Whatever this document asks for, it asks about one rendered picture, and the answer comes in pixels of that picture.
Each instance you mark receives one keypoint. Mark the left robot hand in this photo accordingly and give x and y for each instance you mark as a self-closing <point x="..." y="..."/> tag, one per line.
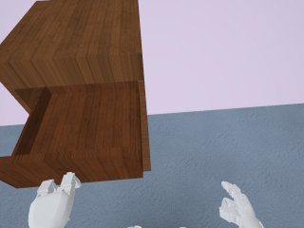
<point x="51" y="209"/>

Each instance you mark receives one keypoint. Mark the robot right forearm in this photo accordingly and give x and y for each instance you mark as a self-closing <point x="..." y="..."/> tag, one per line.
<point x="249" y="222"/>

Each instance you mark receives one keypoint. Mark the cabinet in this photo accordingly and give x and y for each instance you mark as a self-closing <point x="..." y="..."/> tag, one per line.
<point x="75" y="42"/>

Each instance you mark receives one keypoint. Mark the right robot hand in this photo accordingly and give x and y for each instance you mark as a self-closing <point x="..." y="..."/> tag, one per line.
<point x="233" y="210"/>

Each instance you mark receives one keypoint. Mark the drawer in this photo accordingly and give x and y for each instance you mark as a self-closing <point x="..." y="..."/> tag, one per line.
<point x="92" y="130"/>

